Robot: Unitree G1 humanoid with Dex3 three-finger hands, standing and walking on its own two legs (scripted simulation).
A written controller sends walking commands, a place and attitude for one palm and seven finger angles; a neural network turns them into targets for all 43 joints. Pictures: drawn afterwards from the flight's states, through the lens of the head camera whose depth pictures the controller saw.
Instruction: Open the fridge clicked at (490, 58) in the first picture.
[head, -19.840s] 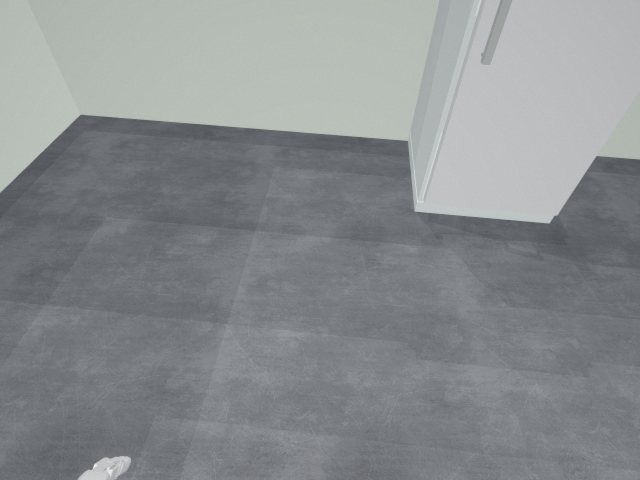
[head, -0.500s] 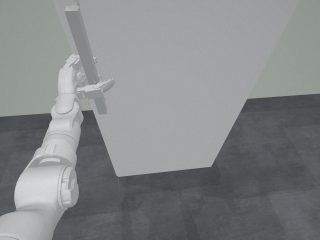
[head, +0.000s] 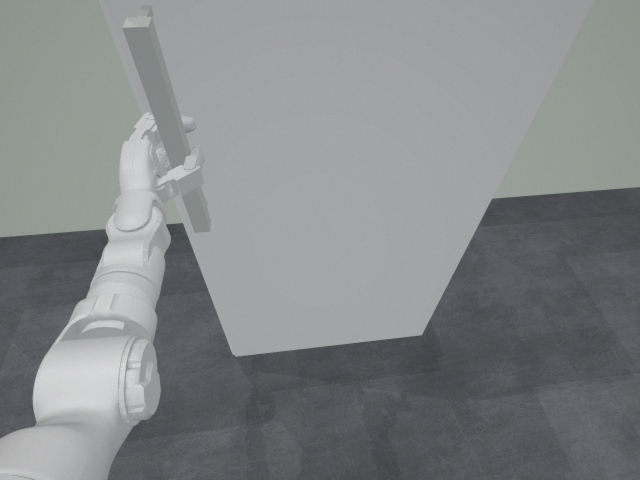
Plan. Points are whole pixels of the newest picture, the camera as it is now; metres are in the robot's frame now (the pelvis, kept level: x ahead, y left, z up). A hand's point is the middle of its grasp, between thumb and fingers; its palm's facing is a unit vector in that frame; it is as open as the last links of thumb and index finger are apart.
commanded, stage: grip the handle and tug to test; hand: left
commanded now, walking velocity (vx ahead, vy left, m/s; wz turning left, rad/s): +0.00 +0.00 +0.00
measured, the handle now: (179, 138) +0.53 +0.17 +0.15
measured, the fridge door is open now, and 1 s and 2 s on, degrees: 0 2 37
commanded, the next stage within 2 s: pull the door a little, standing still in 0.48 s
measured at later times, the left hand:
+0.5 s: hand (192, 170) +0.47 +0.15 +0.14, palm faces +0.11 -0.99 +0.02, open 6.2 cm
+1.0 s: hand (194, 179) +0.45 +0.14 +0.14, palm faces +0.10 -0.99 +0.02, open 6.3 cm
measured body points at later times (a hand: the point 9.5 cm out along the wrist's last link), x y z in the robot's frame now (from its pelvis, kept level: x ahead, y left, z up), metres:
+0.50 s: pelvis +0.02 +0.00 +0.01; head +0.04 +0.00 +0.46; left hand +0.46 +0.20 +0.14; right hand +0.07 -0.27 -0.11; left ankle +0.03 +0.11 -0.72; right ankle +0.00 -0.10 -0.72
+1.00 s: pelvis +0.04 +0.00 +0.01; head +0.05 +0.00 +0.46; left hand +0.44 +0.20 +0.14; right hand +0.13 -0.25 -0.09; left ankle +0.03 +0.11 -0.72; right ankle +0.00 -0.10 -0.72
